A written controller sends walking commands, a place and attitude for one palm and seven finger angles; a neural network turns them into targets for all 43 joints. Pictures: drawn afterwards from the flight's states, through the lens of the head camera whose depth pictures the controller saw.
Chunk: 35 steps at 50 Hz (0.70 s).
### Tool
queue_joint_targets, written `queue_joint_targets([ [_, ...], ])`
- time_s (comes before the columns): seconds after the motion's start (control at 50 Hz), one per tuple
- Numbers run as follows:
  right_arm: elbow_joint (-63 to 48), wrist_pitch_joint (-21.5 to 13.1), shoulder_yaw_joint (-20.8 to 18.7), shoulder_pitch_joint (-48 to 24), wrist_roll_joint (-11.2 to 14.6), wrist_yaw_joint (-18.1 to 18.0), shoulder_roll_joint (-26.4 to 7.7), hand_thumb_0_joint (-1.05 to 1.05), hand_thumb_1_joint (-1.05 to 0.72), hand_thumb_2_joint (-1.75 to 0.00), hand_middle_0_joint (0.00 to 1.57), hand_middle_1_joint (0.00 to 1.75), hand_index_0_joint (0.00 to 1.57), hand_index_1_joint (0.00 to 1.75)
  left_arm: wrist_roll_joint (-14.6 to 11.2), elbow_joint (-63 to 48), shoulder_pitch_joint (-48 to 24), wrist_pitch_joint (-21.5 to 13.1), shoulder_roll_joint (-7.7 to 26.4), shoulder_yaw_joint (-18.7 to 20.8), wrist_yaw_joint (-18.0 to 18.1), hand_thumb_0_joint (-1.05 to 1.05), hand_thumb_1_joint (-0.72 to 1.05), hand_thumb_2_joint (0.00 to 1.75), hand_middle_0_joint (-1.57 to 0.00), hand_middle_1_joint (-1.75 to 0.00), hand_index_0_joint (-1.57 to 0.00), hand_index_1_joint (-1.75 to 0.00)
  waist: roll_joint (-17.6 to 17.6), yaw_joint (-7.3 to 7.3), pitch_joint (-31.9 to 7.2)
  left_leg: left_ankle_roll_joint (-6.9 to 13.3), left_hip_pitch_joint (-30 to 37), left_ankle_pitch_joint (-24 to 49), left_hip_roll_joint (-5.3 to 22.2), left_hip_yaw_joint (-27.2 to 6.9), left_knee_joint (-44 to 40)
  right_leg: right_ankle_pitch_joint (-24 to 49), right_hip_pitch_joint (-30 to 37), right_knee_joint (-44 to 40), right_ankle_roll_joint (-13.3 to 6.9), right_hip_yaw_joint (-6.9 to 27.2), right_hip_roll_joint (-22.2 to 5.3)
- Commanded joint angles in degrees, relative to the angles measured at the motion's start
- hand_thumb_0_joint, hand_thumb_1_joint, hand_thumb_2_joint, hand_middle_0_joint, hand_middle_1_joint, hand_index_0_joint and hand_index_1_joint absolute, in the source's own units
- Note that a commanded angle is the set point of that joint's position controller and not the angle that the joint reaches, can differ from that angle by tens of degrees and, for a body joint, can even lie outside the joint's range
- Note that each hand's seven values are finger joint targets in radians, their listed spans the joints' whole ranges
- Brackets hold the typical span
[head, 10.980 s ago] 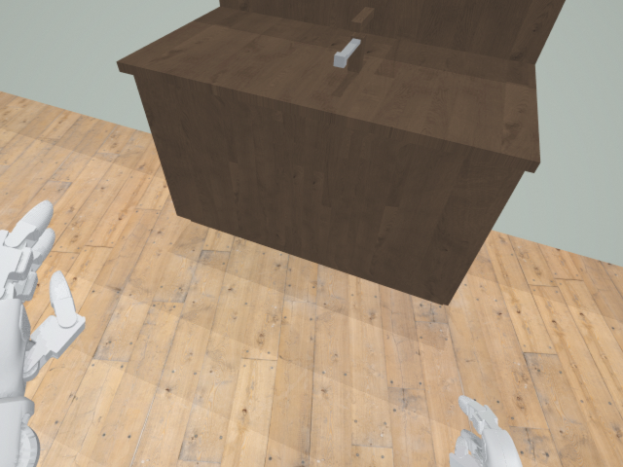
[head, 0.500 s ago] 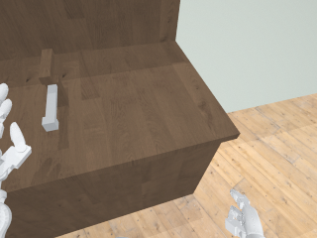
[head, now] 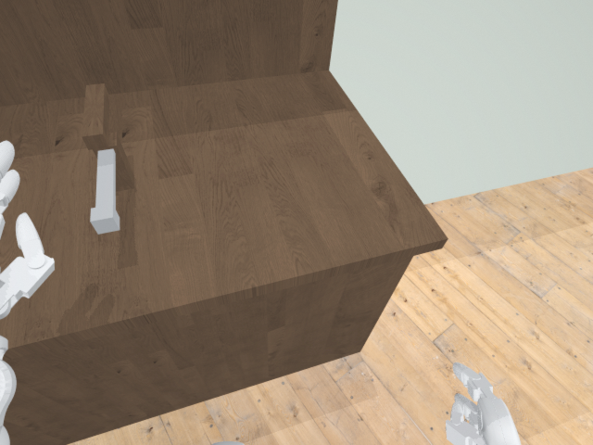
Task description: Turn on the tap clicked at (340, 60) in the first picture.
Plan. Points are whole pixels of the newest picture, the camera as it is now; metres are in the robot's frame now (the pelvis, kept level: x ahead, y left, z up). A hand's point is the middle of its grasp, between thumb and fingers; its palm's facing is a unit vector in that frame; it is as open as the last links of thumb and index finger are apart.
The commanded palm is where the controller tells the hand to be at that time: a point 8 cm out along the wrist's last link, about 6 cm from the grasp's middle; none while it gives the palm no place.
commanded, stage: come to a stop and stand still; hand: left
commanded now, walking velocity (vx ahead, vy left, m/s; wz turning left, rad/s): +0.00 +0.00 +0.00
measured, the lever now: (105, 219) +0.36 +0.31 +0.08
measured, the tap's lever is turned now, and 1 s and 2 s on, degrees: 0 0 0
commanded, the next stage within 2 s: look again from close up in 1.00 s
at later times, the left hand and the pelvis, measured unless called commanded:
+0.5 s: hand (34, 290) +0.21 +0.29 +0.15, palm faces +0.46 -0.82 -0.33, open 7.4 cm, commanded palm +0.15 +0.31 +0.18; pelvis +0.01 +0.02 +0.00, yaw +3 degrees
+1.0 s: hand (68, 266) +0.24 +0.27 +0.15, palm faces +0.42 -0.82 -0.38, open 7.4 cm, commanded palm +0.18 +0.29 +0.18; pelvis +0.03 +0.01 +0.00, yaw +3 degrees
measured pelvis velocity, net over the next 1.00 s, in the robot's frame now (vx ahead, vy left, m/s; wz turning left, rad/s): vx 0.03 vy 0.01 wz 0.05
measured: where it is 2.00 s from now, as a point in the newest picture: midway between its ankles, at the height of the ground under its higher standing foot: outside the picture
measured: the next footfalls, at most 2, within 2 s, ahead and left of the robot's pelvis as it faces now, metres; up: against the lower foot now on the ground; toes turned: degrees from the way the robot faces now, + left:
none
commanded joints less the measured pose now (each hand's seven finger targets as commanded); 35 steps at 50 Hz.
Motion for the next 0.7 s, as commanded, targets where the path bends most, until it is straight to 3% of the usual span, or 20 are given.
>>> queue_joint_targets([
  [0.0, -9.03, -4.02, -0.86, -5.47, 0.6, -0.14, -4.17, 0.0, -0.9, -0.9, 0.2, 0.3, 0.2, 0.3, 0.3, -17.28, 6.47, -5.53, 10.56, 3.4, 1.03, 0.0, 0.9, 0.9, -0.2, -0.3, -0.2, -0.3, -1.63, -0.51, -7.56, 1.45, 4.56, -8.75, -3.84, 0.82, -2.88, -11.81, -3.94, -7.18, -3.59, 2.65, -0.61],
  [0.02, -9.47, -4.0, -0.88, -5.41, 0.17, -0.61, -4.36, 0.0, -0.9, -0.9, 0.2, 0.3, 0.2, 0.3, 0.41, -17.94, 4.73, -6.08, 10.02, 3.78, 1.01, 0.0, 0.9, 0.9, -0.2, -0.3, -0.2, -0.3, -0.97, -0.99, -6.4, 1.86, 2.27, -11.34, -3.26, -0.57, -4.44, -14.16, -3.71, -6.43, -3.38, 1.75, -0.37],
  [0.06, -9.37, -4.26, -0.88, -5.5, 0.15, -1.2, -4.84, 0.0, -0.9, -0.9, 0.2, 0.3, 0.2, 0.3, 0.64, -18.66, 1.56, -7.18, 11.05, 5.83, 1.17, 0.0, 0.9, 0.9, -0.2, -0.3, -0.2, -0.3, 4.42, -1.09, -4.3, 2.42, -1.27, -16.31, -1.58, -2.85, -9.13, -15.06, -2.2, -3.44, -2.78, 0.57, 2.13],
  [0.1, -9.35, -4.72, -0.65, -6.06, 0.58, -1.33, -4.99, 0.0, -0.9, -0.9, 0.2, 0.3, 0.2, 0.3, 1.0, -19.99, 0.29, -8.03, 12.87, 7.99, 1.57, 0.0, 0.9, 0.9, -0.2, -0.3, -0.2, -0.3, 12.61, -0.8, -4.74, 3.88, -4.25, -20.99, 1.17, -5.76, -13.88, -10.85, 2.29, 2.37, -2.43, -0.32, 3.9],
  [0.12, -9.21, -5.12, -0.92, -5.55, 0.4, -1.29, -5.06, 0.0, -0.9, -0.9, 0.2, 0.3, 0.2, 0.3, 1.31, -19.89, -0.06, -8.71, 11.89, 7.89, 1.66, 0.0, 0.9, 0.9, -0.2, -0.3, -0.2, -0.3, 13.77, -0.69, -6.26, 4.98, -6.47, -22.96, 2.17, -6.67, -13.96, -8.45, 5.71, 4.23, -2.56, -0.38, 3.82],
  [0.16, -8.76, -5.96, -0.9, -4.48, 0.43, -0.49, -4.53, 0.0, -0.9, -0.9, 0.2, 0.3, 0.2, 0.3, 1.47, -19.4, 0.55, -9.43, 10.63, 7.15, 1.45, 0.0, 0.9, 0.9, -0.2, -0.3, -0.2, -0.3, 12.02, -0.46, -8.57, 4.71, -5.75, -22.1, 1.03, -5.04, -10.73, -6.9, 7.34, 2.83, -2.98, 0.72, 3.6],
  [0.2, -7.87, -6.76, -0.6, -4.56, 0.47, 0.23, -3.94, 0.0, -0.9, -0.9, 0.2, 0.3, 0.2, 0.3, 1.28, -18.85, 3.49, -9.49, 9.54, 6.29, 1.08, 0.0, 0.9, 0.9, -0.2, -0.3, -0.2, -0.3, 8.5, -0.63, -9.28, 4.02, -1.69, -19.74, -0.42, -4.15, -7.97, -7.04, 4.57, -1.38, -3.05, 2.13, 3.35],
  [0.24, -6.85, -7.2, -0.73, -3.64, 0.12, 0.59, -4.18, 0.0, -0.9, -0.9, 0.2, 0.3, 0.2, 0.3, 1.58, -18.32, 2.11, -9.31, 6.74, 3.29, 0.69, 0.0, 0.9, 0.9, -0.2, -0.3, -0.2, -0.3, 4.38, -1.15, -6.81, 3.3, -2.02, -20.05, -1.71, -4.53, -6.66, -8.99, 2.04, -4.23, -3.13, 3.63, 3.02],
  [0.28, -5.75, -7.53, -0.9, -3.59, -0.08, 0.8, -4.37, 0.0, -0.9, -0.9, 0.2, 0.3, 0.2, 0.3, 1.94, -16.51, 1.17, -8.83, 5.39, 1.51, 0.4, 0.0, 0.9, 0.9, -0.2, -0.3, -0.2, -0.3, 3.2, -1.51, -5.62, 2.63, 1.01, -16.59, -2.64, -3.73, -5.39, -9.35, -1.67, -6.15, -3.33, 5.08, 2.76],
  [0.32, -5.06, -7.35, -0.6, -3.87, -0.17, 0.73, -4.42, 0.0, -0.9, -0.9, 0.2, 0.3, 0.2, 0.3, 2.19, -14.95, -0.35, -8.08, 4.11, 0.07, 0.41, 0.0, 0.9, 0.9, -0.2, -0.3, -0.2, -0.3, 4.92, -1.75, -5.53, 2.8, 2.12, -15.71, -1.65, -4.77, -7.18, -7.62, -1.73, -5.24, -2.9, 3.89, 3.27],
  [0.4, -5.75, -6.7, -0.32, -5.63, 0.16, 0.53, -3.78, 0.0, -0.9, -0.9, 0.2, 0.3, 0.2, 0.3, 2.48, -16.96, -2.61, -7.44, 7.16, 2.77, 0.97, 0.0, 0.9, 0.9, -0.2, -0.3, -0.2, -0.3, 5.05, -1.19, -8.03, 2.95, 4.64, -9.97, -1.56, -4.31, -7.3, -1.94, 0.68, -3.95, -2.5, 3.33, 3.55],
  [0.44, -6.56, -5.97, -0.23, -5.83, 0.1, 0.53, -3.44, 0.0, -0.9, -0.9, 0.2, 0.3, 0.2, 0.3, 2.02, -18.0, -2.92, -7.3, 5.87, 1.79, 0.92, 0.0, 0.9, 0.9, -0.2, -0.3, -0.2, -0.3, 5.62, -1.08, -8.57, 3.11, 3.64, -8.53, -1.43, -4.78, -7.24, -0.42, 2.59, -3.68, -2.49, 2.93, 3.16],
  [0.5, -7.16, -5.39, -0.24, -6.74, 0.41, 0.53, -3.37, 0.0, -0.9, -0.9, 0.2, 0.3, 0.2, 0.3, 1.61, -19.59, -0.18, -6.8, 7.52, 3.83, 1.14, 0.0, 0.9, 0.9, -0.2, -0.3, -0.2, -0.3, 5.95, -0.97, -9.91, 2.78, 6.16, -4.02, -2.1, -3.44, -5.98, 2.64, 2.6, -3.72, -2.65, 3.04, 3.16],
  [0.52, -7.26, -5.04, -0.28, -6.37, 0.3, 0.57, -3.31, 0.0, -0.9, -0.9, 0.2, 0.3, 0.2, 0.3, 1.38, -19.55, 0.01, -6.82, 5.48, 2.16, 0.91, 0.0, 0.9, 0.9, -0.2, -0.3, -0.2, -0.3, 6.9, -1.19, -10.03, 2.91, 5.5, -3.72, -1.86, -3.63, -6.15, 2.89, 3.2, -3.16, -2.62, 2.52, 3.09],
  [0.54, -7.79, -4.85, -0.36, -6.62, 0.4, 0.61, -3.28, 0.0, -0.9, -0.9, 0.2, 0.3, 0.2, 0.3, 1.31, -20.54, 0.08, -6.71, 6.01, 2.52, 1.0, 0.0, 0.9, 0.9, -0.2, -0.3, -0.2, -0.3, 7.77, -1.0, -9.9, 2.88, 5.28, -3.28, -1.73, -3.72, -6.27, 3.4, 3.52, -3.07, -2.6, 2.6, 3.13],
  [0.6, -8.04, -4.27, -0.51, -6.9, 0.66, 0.46, -3.41, 0.0, -0.9, -0.9, 0.2, 0.3, 0.2, 0.3, 1.04, -19.09, 3.04, -6.11, 7.02, 4.17, 1.28, 0.0, 0.9, 0.9, -0.2, -0.3, -0.2, -0.3, 6.05, -1.02, -10.09, 2.46, 6.12, -1.04, -2.09, -2.93, -5.65, 5.0, 3.25, -3.47, -2.57, 2.63, 3.12],
  [0.62, -8.1, -3.88, -0.57, -6.33, 0.48, 0.47, -3.44, 0.0, -0.9, -0.9, 0.2, 0.3, 0.2, 0.3, 0.97, -18.74, 3.18, -6.06, 5.25, 2.4, 1.04, 0.0, 0.9, 0.9, -0.2, -0.3, -0.2, -0.3, 6.28, -1.19, -10.29, 2.67, 5.8, -0.57, -1.84, -3.01, -5.5, 5.35, 3.62, -3.31, -2.56, 2.37, 2.92],
  [0.68, -8.53, -3.36, -0.9, -6.12, 0.61, 0.33, -3.63, 0.0, -0.9, -0.9, 0.2, 0.3, 0.2, 0.3, 0.94, -18.43, 2.87, -5.63, 5.95, 2.83, 1.17, 0.0, 0.9, 0.9, -0.2, -0.3, -0.2, -0.3, 5.64, -1.14, -9.83, 2.48, 5.67, -0.55, -1.9, -2.64, -4.97, 5.89, 3.43, -3.85, -2.58, 2.9, 2.46],
])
